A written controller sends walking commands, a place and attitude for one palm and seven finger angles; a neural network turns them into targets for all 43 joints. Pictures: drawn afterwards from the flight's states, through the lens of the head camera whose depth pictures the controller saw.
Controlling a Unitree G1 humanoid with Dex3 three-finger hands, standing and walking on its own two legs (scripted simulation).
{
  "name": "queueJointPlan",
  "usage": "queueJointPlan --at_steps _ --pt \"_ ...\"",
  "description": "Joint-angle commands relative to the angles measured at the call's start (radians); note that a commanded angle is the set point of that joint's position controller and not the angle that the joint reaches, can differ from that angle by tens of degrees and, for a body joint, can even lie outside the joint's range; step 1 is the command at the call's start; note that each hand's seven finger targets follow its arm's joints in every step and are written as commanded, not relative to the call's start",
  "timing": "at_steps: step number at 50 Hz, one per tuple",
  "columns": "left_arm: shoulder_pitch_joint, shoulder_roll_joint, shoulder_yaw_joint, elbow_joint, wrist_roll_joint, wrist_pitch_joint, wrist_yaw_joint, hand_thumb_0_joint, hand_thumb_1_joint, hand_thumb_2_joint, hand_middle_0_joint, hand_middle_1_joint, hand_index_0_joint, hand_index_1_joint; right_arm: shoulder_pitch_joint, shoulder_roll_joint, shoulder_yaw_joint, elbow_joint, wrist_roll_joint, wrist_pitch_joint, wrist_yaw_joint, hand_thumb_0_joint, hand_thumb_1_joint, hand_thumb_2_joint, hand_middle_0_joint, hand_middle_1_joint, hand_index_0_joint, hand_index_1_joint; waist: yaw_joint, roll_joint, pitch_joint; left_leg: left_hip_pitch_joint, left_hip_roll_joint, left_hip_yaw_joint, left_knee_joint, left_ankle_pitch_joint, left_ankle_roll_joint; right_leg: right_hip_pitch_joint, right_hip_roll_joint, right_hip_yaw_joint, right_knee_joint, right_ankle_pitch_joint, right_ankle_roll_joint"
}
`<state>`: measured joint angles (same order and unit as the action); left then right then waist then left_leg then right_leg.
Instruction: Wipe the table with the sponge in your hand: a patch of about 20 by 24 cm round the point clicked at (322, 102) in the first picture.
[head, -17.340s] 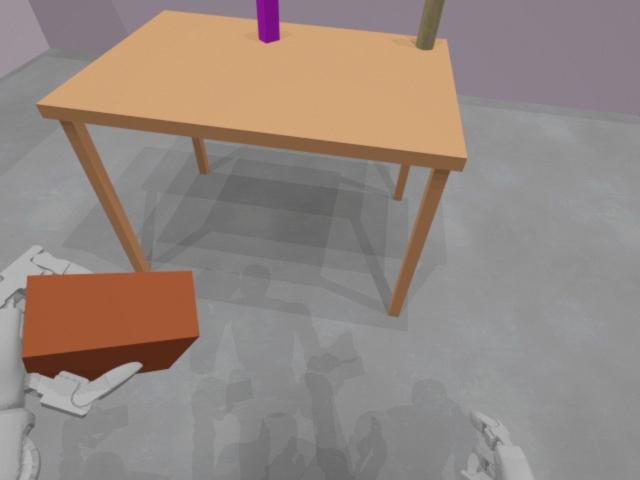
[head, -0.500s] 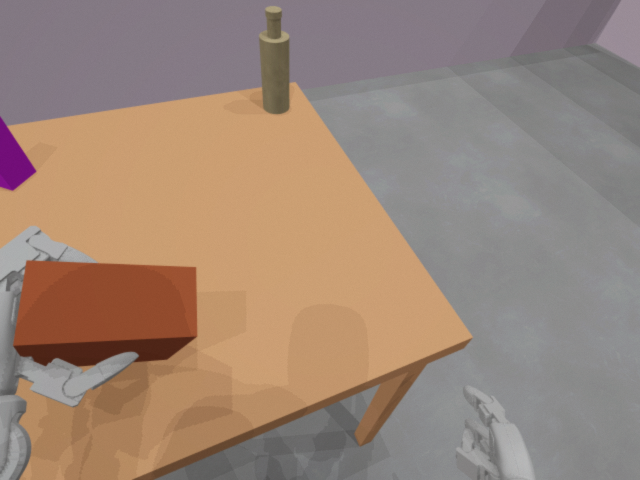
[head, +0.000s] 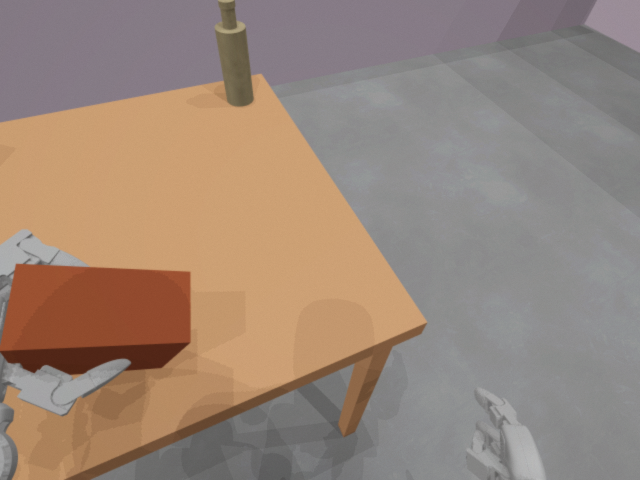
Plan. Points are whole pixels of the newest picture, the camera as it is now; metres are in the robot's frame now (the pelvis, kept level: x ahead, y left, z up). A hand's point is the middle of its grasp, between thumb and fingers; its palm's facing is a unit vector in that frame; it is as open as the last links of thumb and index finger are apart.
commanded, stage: come to a stop and stand still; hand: left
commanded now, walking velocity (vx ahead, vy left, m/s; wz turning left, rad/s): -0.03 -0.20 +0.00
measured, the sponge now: (128, 325) +0.23 +0.21 +0.13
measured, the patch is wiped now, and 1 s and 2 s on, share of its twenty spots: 0.00 0.00 0.00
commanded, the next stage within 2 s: look again from close up in 1.20 s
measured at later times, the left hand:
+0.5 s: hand (69, 309) +0.23 +0.25 +0.16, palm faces +0.35 -0.83 -0.43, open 10.5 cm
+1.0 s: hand out of the picture +0.22 +0.33 +0.15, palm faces +0.35 -0.85 -0.38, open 10.5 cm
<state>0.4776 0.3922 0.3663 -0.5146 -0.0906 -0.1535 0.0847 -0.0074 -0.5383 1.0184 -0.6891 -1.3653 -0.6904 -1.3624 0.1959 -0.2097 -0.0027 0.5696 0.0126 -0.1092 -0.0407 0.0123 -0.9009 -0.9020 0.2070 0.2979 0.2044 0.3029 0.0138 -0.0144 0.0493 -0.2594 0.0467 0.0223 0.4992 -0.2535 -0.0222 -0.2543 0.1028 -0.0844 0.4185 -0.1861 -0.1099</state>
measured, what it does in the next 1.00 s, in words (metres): shifts its weight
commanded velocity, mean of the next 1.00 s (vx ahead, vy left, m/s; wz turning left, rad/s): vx -0.01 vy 0.02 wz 0.00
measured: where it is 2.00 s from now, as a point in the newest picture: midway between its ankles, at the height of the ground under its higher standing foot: outside the picture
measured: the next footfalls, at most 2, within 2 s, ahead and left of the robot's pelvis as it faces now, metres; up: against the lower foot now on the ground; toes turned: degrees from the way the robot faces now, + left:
none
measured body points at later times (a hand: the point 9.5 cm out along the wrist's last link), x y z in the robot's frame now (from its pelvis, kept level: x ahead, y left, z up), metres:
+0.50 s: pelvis +0.02 +0.01 +0.00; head +0.03 +0.00 +0.45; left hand +0.20 +0.29 +0.18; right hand +0.20 -0.23 -0.08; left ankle +0.01 +0.14 -0.74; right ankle +0.02 -0.04 -0.74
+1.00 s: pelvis +0.01 +0.08 +0.01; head +0.02 +0.11 +0.46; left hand +0.19 +0.38 +0.18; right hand +0.18 -0.13 -0.06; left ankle +0.01 +0.14 -0.74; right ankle +0.03 -0.04 -0.74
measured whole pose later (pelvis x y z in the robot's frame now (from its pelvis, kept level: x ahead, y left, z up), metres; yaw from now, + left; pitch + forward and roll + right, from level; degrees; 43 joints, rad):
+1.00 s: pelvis +0.01 +0.08 +0.01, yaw +1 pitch +0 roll -1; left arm 0.47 0.39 0.33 -0.48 -0.05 -0.15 0.10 -0.01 -0.54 1.02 -0.69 -1.36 -0.69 -1.36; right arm 0.22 -0.18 0.04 0.57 0.01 -0.09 -0.05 0.01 -0.90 -0.90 0.21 0.30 0.20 0.30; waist 0.02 -0.03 0.03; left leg -0.17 -0.08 0.02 0.38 -0.20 0.08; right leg -0.18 -0.01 -0.05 0.35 -0.16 0.00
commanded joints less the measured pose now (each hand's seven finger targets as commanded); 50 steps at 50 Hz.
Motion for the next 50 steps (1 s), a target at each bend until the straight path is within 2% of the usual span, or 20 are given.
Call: queueJointPlan --at_steps 1,2,4,7,8,9,10,13,16,20,22,24,27,29,32,34,38,41,44,50 --pt "-0.097 0.160 0.105 -0.217 -0.012 -0.055 0.030 0.000 0.100 1.300 -1.200 -1.600 -1.200 -1.600 -0.064 -0.125 -0.061 -0.155 0.010 -0.051 -0.008 0.000 -0.900 -0.900 0.200 0.300 0.200 0.300 -0.014 -0.015 -0.146 0.035 0.031 -0.041 0.016 -0.044 0.052 0.013 -0.225 0.247 -0.174 -0.049 0.089" --pt "-0.095 0.169 0.114 -0.218 -0.012 -0.053 0.034 0.000 0.100 1.300 -1.200 -1.600 -1.200 -1.600 -0.062 -0.123 -0.061 -0.154 0.011 -0.049 -0.008 0.000 -0.900 -0.900 0.200 0.300 0.200 0.300 -0.014 -0.038 -0.152 0.040 0.025 -0.031 0.044 -0.043 0.053 0.011 -0.244 0.263 -0.192 -0.050 0.093" --pt "-0.076 0.155 0.098 -0.228 -0.015 -0.049 0.041 0.000 0.100 1.300 -1.200 -1.600 -1.200 -1.600 -0.070 -0.118 -0.054 -0.148 0.012 -0.044 -0.010 0.000 -0.900 -0.900 0.200 0.300 0.200 0.300 -0.019 -0.033 -0.155 0.067 0.021 -0.024 0.057 -0.031 0.055 -0.019 -0.256 0.260 -0.206 -0.072 0.091" --pt "-0.055 0.174 0.126 -0.229 -0.008 -0.056 0.058 0.000 0.100 1.300 -1.200 -1.600 -1.200 -1.600 -0.082 -0.112 -0.044 -0.147 0.018 -0.040 -0.009 0.000 -0.900 -0.900 0.200 0.300 0.200 0.300 -0.010 0.005 -0.171 0.020 0.006 -0.030 0.065 -0.007 0.057 0.073 -0.285 0.308 -0.233 -0.011 0.144" --pt "-0.032 0.179 0.129 -0.225 -0.003 -0.055 0.070 0.000 0.100 1.300 -1.200 -1.600 -1.200 -1.600 -0.104 -0.115 -0.036 -0.138 0.022 -0.037 -0.009 0.000 -0.900 -0.900 0.200 0.300 0.200 0.300 -0.007 0.051 -0.163 0.022 0.005 -0.037 0.047 0.004 0.058 0.074 -0.289 0.311 -0.235 0.007 0.151" --pt "-0.020 0.153 0.109 -0.222 -0.001 -0.058 0.070 0.000 0.100 1.300 -1.200 -1.600 -1.200 -1.600 -0.098 -0.112 -0.031 -0.138 0.017 -0.032 -0.010 0.000 -0.900 -0.900 0.200 0.300 0.200 0.300 -0.006 0.053 -0.169 0.017 0.001 -0.037 0.039 0.016 0.061 0.101 -0.287 0.309 -0.240 0.018 0.169" --pt "-0.026 0.165 0.114 -0.232 0.003 -0.061 0.071 0.000 0.100 1.300 -1.200 -1.600 -1.200 -1.600 -0.099 -0.115 -0.029 -0.141 0.017 -0.031 -0.011 0.000 -0.900 -0.900 0.200 0.300 0.200 0.300 -0.002 0.046 -0.166 0.004 -0.001 -0.041 0.034 0.025 0.061 0.128 -0.287 0.307 -0.243 0.047 0.184" --pt "-0.032 0.187 0.125 -0.226 0.015 -0.068 0.081 0.000 0.100 1.300 -1.200 -1.600 -1.200 -1.600 -0.117 -0.121 -0.023 -0.125 0.015 -0.022 -0.013 0.000 -0.900 -0.900 0.200 0.300 0.200 0.300 0.000 0.080 -0.173 0.007 0.013 -0.056 -0.014 0.089 0.064 0.184 -0.285 0.268 -0.200 0.175 0.186" --pt "-0.023 0.166 0.111 -0.189 0.013 -0.063 0.073 0.000 0.100 1.300 -1.200 -1.600 -1.200 -1.600 -0.106 -0.120 -0.025 -0.141 0.016 -0.013 -0.016 0.000 -0.900 -0.900 0.200 0.300 0.200 0.300 0.004 0.022 -0.177 0.003 0.017 -0.058 -0.026 0.134 0.065 0.235 -0.270 0.238 -0.177 0.280 0.205" --pt "-0.011 0.150 0.095 -0.150 0.013 -0.051 0.065 0.000 0.100 1.300 -1.200 -1.600 -1.200 -1.600 -0.105 -0.125 -0.028 -0.145 0.018 0.001 -0.017 0.000 -0.900 -0.900 0.200 0.300 0.200 0.300 0.001 -0.012 -0.178 0.060 0.033 -0.069 -0.045 0.197 0.064 0.204 -0.254 0.200 -0.138 0.334 0.180" --pt "-0.019 0.147 0.093 -0.140 0.013 -0.043 0.060 0.000 0.100 1.300 -1.200 -1.600 -1.200 -1.600 -0.101 -0.125 -0.030 -0.148 0.021 0.006 -0.016 0.000 -0.900 -0.900 0.200 0.300 0.200 0.300 0.001 -0.039 -0.182 0.057 0.034 -0.069 -0.042 0.185 0.064 0.209 -0.252 0.204 -0.143 0.318 0.186" --pt "-0.027 0.131 0.071 -0.140 0.014 -0.038 0.059 0.000 0.100 1.300 -1.200 -1.600 -1.200 -1.600 -0.105 -0.124 -0.030 -0.145 0.022 0.010 -0.016 0.000 -0.900 -0.900 0.200 0.300 0.200 0.300 -0.002 -0.034 -0.173 0.088 0.031 -0.072 -0.047 0.171 0.068 0.159 -0.249 0.208 -0.153 0.230 0.166" --pt "-0.055 0.144 0.076 -0.163 0.016 -0.034 0.057 0.000 0.100 1.300 -1.200 -1.600 -1.200 -1.600 -0.103 -0.124 -0.032 -0.151 0.021 0.006 -0.017 0.000 -0.900 -0.900 0.200 0.300 0.200 0.300 -0.002 -0.036 -0.172 0.082 0.032 -0.084 -0.051 0.184 0.066 0.174 -0.246 0.207 -0.144 0.243 0.150" --pt "-0.087 0.140 0.058 -0.202 0.020 -0.038 0.060 0.000 0.100 1.300 -1.200 -1.600 -1.200 -1.600 -0.112 -0.119 -0.027 -0.143 0.019 0.001 -0.020 0.000 -0.900 -0.900 0.200 0.300 0.200 0.300 -0.005 0.019 -0.169 0.106 0.040 -0.100 -0.079 0.179 0.069 0.145 -0.240 0.202 -0.140 0.175 0.122" --pt "-0.120 0.156 0.066 -0.225 0.020 -0.042 0.061 0.000 0.100 1.300 -1.200 -1.600 -1.200 -1.600 -0.106 -0.117 -0.025 -0.148 0.016 -0.013 -0.023 0.000 -0.900 -0.900 0.200 0.300 0.200 0.300 -0.001 0.050 -0.163 0.076 0.053 -0.129 -0.116 0.218 0.065 0.185 -0.224 0.187 -0.112 0.208 0.102" --pt "-0.137 0.147 0.054 -0.237 0.023 -0.049 0.061 0.000 0.100 1.300 -1.200 -1.600 -1.200 -1.600 -0.108 -0.112 -0.019 -0.143 0.013 -0.021 -0.023 0.000 -0.900 -0.900 0.200 0.300 0.200 0.300 -0.003 0.110 -0.156 0.065 0.066 -0.153 -0.154 0.212 0.064 0.186 -0.209 0.170 -0.096 0.167 0.084" --pt "-0.112 0.152 0.066 -0.222 0.030 -0.052 0.056 0.000 0.100 1.300 -1.200 -1.600 -1.200 -1.600 -0.096 -0.111 -0.020 -0.146 0.012 -0.033 -0.019 0.000 -0.900 -0.900 0.200 0.300 0.200 0.300 -0.005 0.127 -0.147 0.034 0.074 -0.170 -0.192 0.228 0.049 0.214 -0.190 0.148 -0.077 0.167 0.077" --pt "-0.090 0.138 0.064 -0.199 0.029 -0.055 0.046 0.000 0.100 1.300 -1.200 -1.600 -1.200 -1.600 -0.071 -0.112 -0.023 -0.153 0.006 -0.030 -0.018 0.000 -0.900 -0.900 0.200 0.300 0.200 0.300 -0.002 0.110 -0.143 0.012 0.084 -0.179 -0.208 0.235 0.028 0.231 -0.186 0.128 -0.083 0.157 0.077" --pt "-0.076 0.115 0.045 -0.188 0.031 -0.061 0.037 0.000 0.100 1.300 -1.200 -1.600 -1.200 -1.600 -0.065 -0.110 -0.019 -0.154 0.003 -0.034 -0.014 0.000 -0.900 -0.900 0.200 0.300 0.200 0.300 -0.002 0.136 -0.126 0.026 0.092 -0.192 -0.247 0.225 -0.012 0.194 -0.163 0.098 -0.060 0.091 0.076" --pt "-0.107 0.142 0.067 -0.204 0.040 -0.074 0.032 0.000 0.100 1.300 -1.200 -1.600 -1.200 -1.600 -0.054 -0.113 -0.025 -0.156 -0.003 -0.047 -0.015 0.000 -0.900 -0.900 0.200 0.300 0.200 0.300 0.000 0.132 -0.120 0.005 0.098 -0.204 -0.281 0.179 -0.039 0.202 -0.149 0.086 -0.035 0.056 0.085"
